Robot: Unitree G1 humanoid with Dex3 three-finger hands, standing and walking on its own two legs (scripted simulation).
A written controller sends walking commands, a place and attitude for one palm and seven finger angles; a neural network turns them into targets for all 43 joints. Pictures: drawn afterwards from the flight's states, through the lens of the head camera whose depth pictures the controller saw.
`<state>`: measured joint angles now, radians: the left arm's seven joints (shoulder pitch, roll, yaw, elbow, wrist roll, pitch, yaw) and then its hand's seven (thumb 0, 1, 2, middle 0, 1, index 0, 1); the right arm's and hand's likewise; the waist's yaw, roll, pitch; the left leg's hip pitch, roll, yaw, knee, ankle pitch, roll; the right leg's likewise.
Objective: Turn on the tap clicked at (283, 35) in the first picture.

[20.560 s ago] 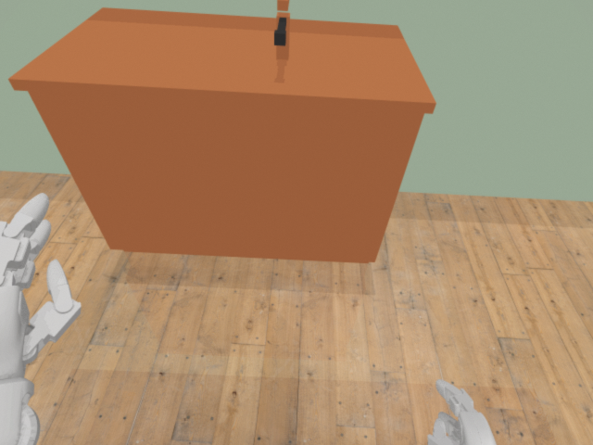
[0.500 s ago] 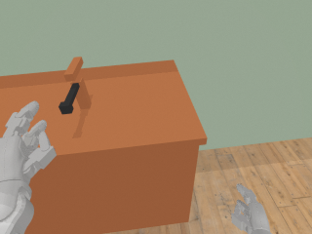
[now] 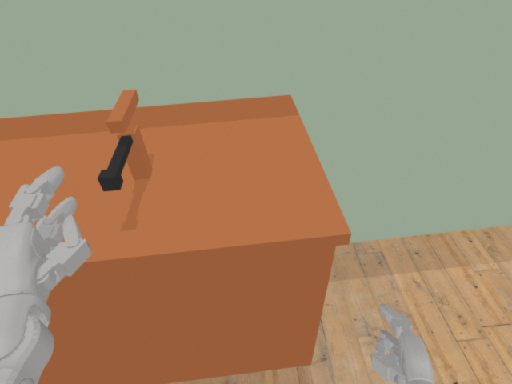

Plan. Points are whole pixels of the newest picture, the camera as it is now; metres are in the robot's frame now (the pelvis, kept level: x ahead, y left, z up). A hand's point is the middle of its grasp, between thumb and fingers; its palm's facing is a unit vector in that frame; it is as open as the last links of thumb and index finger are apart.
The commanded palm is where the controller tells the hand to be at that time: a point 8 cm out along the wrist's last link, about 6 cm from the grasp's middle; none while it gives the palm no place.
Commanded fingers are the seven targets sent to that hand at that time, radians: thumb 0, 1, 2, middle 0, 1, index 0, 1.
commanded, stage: reach beside the lever's end, fingers flat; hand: left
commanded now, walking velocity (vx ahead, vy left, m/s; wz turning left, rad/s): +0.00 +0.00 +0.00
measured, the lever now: (110, 179) +0.36 +0.32 +0.15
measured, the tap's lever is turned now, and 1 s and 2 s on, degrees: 0 0 0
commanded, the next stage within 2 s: none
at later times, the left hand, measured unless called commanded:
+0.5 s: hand (93, 227) +0.23 +0.25 +0.19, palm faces +0.48 -0.87 -0.10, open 7.5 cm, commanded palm +0.18 +0.30 +0.19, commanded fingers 0.00 0.90 0.90 -0.19 -0.27 -0.19 -0.27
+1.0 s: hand (92, 213) +0.27 +0.28 +0.18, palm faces +0.49 -0.87 -0.11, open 7.6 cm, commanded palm +0.23 +0.32 +0.18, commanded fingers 0.00 0.90 0.90 -0.17 -0.20 -0.17 -0.20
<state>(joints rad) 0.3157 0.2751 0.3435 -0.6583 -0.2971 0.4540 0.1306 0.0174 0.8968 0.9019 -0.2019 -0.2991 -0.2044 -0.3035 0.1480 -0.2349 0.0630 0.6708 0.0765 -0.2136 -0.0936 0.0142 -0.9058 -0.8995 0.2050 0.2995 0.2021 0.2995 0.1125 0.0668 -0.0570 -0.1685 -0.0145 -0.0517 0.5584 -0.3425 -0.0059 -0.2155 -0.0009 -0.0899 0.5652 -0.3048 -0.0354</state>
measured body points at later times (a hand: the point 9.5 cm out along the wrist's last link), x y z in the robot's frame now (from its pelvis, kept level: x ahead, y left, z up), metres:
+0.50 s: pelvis -0.01 +0.00 +0.00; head -0.04 -0.02 +0.45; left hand +0.20 +0.30 +0.20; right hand +0.20 -0.21 -0.07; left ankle -0.02 +0.13 -0.73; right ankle +0.00 -0.09 -0.73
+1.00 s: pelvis +0.00 +0.00 +0.00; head -0.01 -0.03 +0.45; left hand +0.24 +0.32 +0.18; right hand +0.19 -0.24 -0.08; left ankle -0.02 +0.13 -0.73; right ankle +0.00 -0.09 -0.73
